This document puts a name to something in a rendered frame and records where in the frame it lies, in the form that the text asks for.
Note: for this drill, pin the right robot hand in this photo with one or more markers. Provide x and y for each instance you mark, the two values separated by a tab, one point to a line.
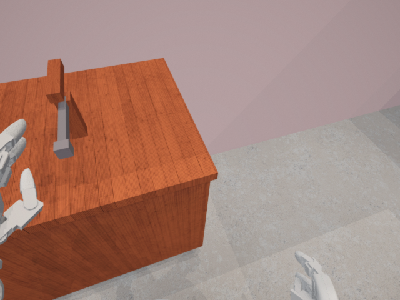
320	288

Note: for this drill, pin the tap lever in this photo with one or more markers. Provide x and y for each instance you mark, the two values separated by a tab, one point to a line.
63	147

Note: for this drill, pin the counter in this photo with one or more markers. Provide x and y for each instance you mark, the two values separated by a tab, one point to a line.
134	193

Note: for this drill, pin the left robot hand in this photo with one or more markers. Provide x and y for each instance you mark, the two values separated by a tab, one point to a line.
21	213

